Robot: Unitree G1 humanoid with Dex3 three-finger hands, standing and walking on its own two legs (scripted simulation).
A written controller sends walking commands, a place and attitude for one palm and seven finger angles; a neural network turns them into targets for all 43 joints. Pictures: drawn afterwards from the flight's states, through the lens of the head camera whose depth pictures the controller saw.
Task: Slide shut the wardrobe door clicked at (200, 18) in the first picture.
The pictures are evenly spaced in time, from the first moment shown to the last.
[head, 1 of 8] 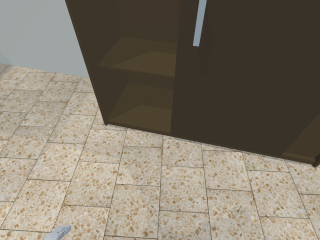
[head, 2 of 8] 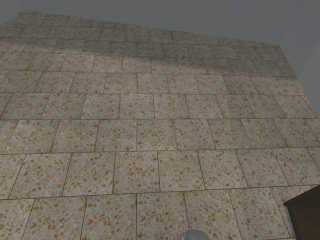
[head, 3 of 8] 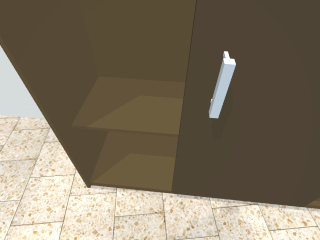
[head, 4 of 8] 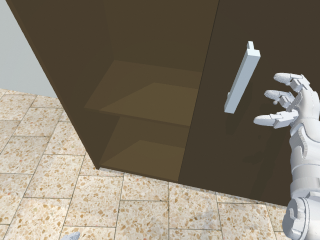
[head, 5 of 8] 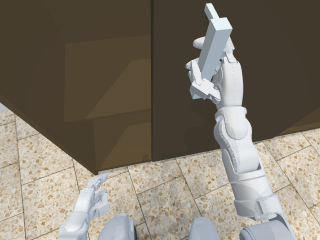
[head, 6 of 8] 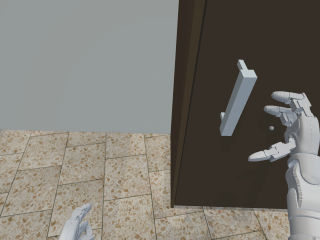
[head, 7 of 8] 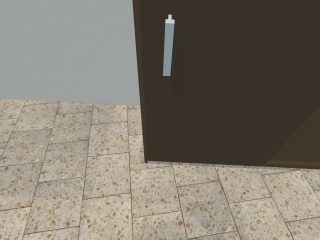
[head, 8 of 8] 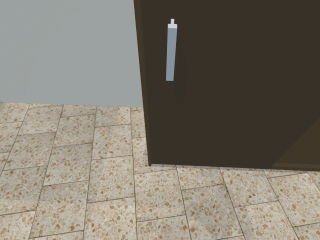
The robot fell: no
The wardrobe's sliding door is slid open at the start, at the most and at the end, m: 0.54 0.54 0.00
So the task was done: yes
